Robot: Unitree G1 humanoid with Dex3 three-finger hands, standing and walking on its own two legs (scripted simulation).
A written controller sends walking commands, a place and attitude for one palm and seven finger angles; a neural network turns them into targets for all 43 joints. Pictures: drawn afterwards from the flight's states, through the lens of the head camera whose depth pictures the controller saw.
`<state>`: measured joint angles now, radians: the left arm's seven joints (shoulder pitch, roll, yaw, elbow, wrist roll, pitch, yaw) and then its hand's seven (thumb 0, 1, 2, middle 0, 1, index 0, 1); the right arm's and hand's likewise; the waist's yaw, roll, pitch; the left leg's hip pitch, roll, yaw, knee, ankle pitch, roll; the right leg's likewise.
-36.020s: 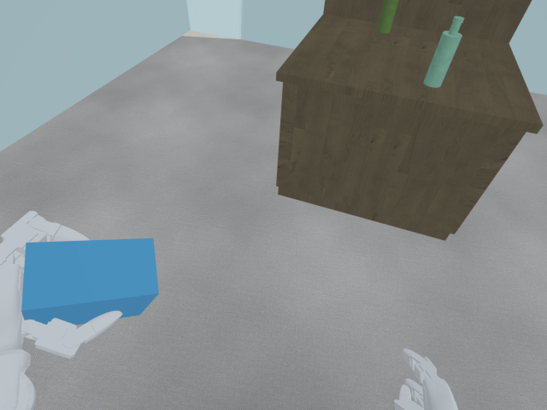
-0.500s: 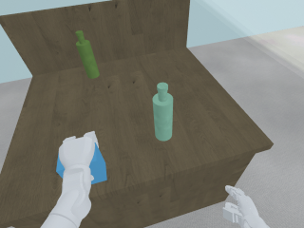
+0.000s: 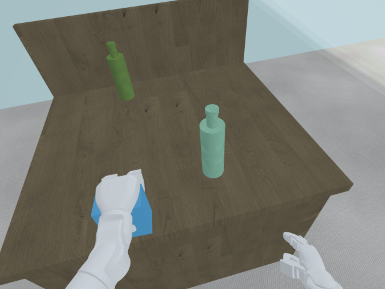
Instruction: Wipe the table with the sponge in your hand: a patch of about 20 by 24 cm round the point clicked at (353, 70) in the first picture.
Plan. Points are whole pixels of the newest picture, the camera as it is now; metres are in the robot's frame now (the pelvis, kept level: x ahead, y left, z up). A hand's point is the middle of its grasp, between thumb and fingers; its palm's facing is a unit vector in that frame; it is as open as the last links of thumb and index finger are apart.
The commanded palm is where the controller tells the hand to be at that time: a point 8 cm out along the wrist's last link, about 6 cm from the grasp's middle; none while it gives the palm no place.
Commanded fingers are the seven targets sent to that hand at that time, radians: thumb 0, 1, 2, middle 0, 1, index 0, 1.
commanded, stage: slide across to the third lane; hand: left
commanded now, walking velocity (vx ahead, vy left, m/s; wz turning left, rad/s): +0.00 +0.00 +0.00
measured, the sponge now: (127, 217) +0.27 +0.21 -0.03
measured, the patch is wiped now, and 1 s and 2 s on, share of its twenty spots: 0.75 0.80 0.85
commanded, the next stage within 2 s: wipe forward along the third lane in 0.24 s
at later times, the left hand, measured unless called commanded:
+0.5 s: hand (146, 198) +0.30 +0.16 +0.02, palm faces -0.02 -0.06 -1.00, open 10.5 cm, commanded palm +0.28 +0.15 +0.06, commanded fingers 0.00 0.10 1.30 -1.20 -1.60 -1.20 -1.60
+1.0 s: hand (148, 178) +0.35 +0.17 +0.02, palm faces -0.07 +0.00 -1.00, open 10.5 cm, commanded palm +0.34 +0.18 +0.05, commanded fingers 0.00 0.10 1.30 -1.20 -1.60 -1.20 -1.60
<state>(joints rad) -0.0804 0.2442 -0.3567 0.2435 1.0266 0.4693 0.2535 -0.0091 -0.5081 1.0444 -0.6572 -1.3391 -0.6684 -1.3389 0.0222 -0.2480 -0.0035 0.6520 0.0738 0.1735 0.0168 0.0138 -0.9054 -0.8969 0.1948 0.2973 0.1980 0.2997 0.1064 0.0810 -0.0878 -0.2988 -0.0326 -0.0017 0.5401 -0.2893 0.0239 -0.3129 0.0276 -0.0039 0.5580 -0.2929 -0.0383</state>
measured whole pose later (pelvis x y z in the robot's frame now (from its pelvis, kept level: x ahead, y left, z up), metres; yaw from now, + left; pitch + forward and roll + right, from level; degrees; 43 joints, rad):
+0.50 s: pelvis -0.02 -0.01 +0.00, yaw +0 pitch +2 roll +1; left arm -0.32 0.15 -0.39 0.54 0.99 0.50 0.30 -0.01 -0.53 1.05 -0.69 -1.31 -0.70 -1.31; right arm 0.02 -0.23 0.01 0.71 0.09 0.19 0.00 0.01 -0.90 -0.90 0.20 0.30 0.20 0.30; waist 0.09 0.06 -0.09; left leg -0.32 -0.02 -0.01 0.53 -0.25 0.01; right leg -0.34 0.04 -0.01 0.56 -0.26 -0.05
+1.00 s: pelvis -0.03 -0.03 -0.01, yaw -1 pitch +7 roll +1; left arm -0.58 0.22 -0.23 0.88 0.99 0.37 0.32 -0.01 -0.56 1.05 -0.73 -1.27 -0.74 -1.27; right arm 0.12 -0.25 0.00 0.73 0.07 0.16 -0.06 0.01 -0.91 -0.90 0.20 0.30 0.20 0.30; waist 0.02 0.06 -0.12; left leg -0.46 0.00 0.00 0.58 -0.25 0.00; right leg -0.48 0.06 -0.01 0.61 -0.25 -0.07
